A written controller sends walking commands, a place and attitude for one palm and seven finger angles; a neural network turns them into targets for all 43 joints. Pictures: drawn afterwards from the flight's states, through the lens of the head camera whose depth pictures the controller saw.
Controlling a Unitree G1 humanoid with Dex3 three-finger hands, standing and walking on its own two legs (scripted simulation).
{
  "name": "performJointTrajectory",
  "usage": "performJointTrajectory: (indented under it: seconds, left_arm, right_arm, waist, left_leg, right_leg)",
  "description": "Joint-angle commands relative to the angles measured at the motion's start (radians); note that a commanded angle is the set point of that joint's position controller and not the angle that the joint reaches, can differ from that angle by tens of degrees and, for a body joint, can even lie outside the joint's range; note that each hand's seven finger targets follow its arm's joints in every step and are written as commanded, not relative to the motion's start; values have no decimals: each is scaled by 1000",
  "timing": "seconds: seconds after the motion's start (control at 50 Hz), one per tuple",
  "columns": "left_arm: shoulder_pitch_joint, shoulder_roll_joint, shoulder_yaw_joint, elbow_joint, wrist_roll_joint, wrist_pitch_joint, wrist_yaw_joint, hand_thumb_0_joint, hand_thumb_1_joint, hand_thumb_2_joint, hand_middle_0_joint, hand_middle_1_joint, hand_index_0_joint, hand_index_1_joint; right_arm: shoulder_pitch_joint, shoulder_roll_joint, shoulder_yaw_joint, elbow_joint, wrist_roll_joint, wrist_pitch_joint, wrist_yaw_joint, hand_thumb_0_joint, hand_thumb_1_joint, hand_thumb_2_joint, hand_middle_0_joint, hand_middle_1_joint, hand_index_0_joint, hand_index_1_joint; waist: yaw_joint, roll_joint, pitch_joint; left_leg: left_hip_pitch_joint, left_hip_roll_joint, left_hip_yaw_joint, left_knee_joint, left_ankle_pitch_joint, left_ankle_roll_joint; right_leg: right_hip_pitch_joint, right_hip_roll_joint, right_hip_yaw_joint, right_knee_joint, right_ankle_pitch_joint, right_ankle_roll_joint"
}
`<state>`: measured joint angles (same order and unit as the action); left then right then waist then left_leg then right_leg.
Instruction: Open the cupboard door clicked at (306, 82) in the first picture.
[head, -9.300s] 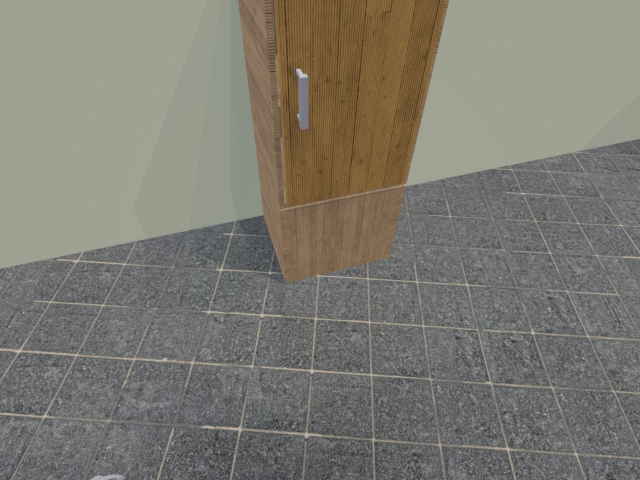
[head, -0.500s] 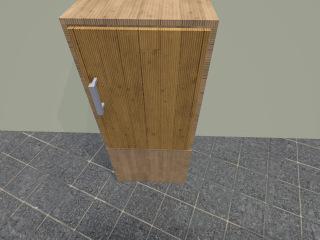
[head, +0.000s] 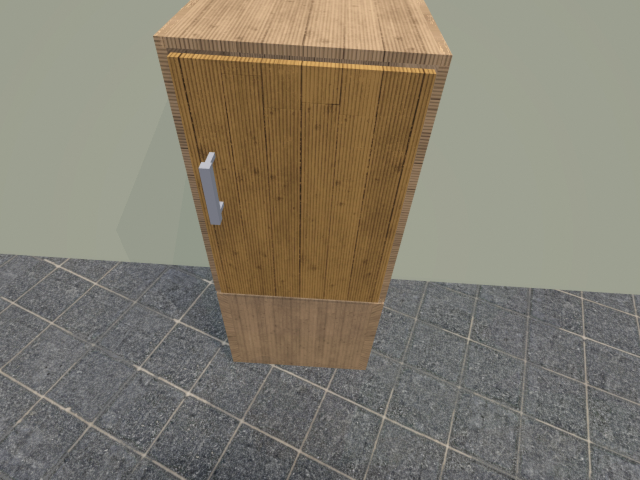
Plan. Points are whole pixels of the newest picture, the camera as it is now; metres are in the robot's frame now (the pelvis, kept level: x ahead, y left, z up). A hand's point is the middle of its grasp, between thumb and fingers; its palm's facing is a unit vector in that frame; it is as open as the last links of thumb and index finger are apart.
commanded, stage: come to a stop and stand still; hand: left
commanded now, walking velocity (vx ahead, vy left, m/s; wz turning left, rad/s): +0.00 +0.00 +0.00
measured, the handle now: (213, 189) +0.60 +0.24 +0.02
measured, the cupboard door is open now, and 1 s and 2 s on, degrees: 0 0 0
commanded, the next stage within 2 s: look again from close up in 0.54 s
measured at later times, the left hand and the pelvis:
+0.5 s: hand out of the picture -0.03 +0.17 -0.18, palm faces +0.04 -0.99 -0.14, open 7.3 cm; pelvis +0.00 +0.02 +0.00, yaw -1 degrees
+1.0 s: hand out of the picture -0.01 +0.17 -0.18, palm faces +0.02 -0.99 -0.15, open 7.3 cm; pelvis +0.00 +0.01 +0.00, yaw -1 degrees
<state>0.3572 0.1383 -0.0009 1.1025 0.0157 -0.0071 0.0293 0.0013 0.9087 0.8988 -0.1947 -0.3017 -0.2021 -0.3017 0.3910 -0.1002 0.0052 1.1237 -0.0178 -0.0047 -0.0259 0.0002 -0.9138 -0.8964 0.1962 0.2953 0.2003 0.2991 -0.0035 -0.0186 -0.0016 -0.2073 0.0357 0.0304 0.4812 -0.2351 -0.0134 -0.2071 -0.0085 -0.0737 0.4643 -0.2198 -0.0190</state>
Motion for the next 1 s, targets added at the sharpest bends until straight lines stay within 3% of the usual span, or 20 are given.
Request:
performJointTrajectory:
  seconds: [0.0,0.24,0.34,0.76,0.98]
  left_arm:
    - [66,68,15,-32,-4,-17,8,0,900,900,-200,-300,-200,-300]
    - [86,48,12,-27,2,-15,10,0,900,900,-200,-300,-200,-300]
    - [85,43,11,-25,4,-15,10,0,900,900,-200,-300,-200,-300]
    - [69,59,12,-25,1,-21,10,0,900,900,-200,-300,-200,-300]
    - [62,60,13,-29,1,-21,11,0,900,900,-200,-300,-200,-300]
  right_arm:
    - [52,-90,-14,-34,4,-22,-6,0,-900,-900,200,300,200,300]
    - [34,-101,-20,-40,4,-27,-7,0,-900,-900,200,300,200,300]
    - [19,-104,-23,-44,5,-26,-7,0,-900,-900,200,300,200,300]
    - [-3,-103,-17,-31,6,-29,-5,0,-900,-900,200,300,200,300]
    - [1,-88,-17,-18,6,-26,-5,0,-900,-900,200,300,200,300]
  waist:
    - [6,26,116]
    - [11,62,107]
    - [9,40,122]
    - [9,11,79]
    - [9,10,107]
  left_leg:
    - [-109,52,-68,-129,-62,37]
    - [-129,71,-100,-178,-117,47]
    - [-129,72,-104,-190,-137,49]
    - [-55,62,-67,-156,-5,44]
    - [-51,60,-55,-151,1,39]
  right_leg:
    - [-29,-88,114,-123,-87,-18]
    - [-7,-81,95,-82,-8,-10]
    - [-21,-81,95,-84,-9,-7]
    - [-10,-93,117,-100,37,-8]
    - [-23,-92,124,-119,21,-12]
